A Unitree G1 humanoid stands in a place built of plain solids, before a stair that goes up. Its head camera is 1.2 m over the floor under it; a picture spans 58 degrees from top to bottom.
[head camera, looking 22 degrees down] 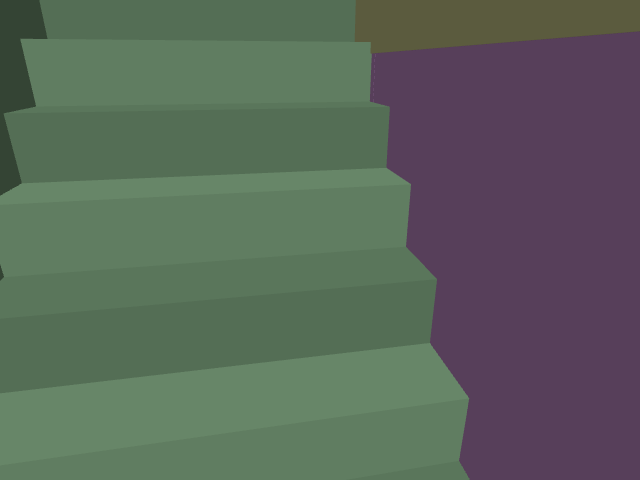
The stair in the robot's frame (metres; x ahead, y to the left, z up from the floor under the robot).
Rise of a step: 0.21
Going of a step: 0.24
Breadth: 1.25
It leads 11 degrees to the left of straight ahead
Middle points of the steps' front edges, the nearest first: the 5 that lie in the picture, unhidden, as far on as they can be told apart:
0.74 0.19 0.43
0.98 0.24 0.64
1.21 0.28 0.86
1.45 0.33 1.07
1.68 0.37 1.28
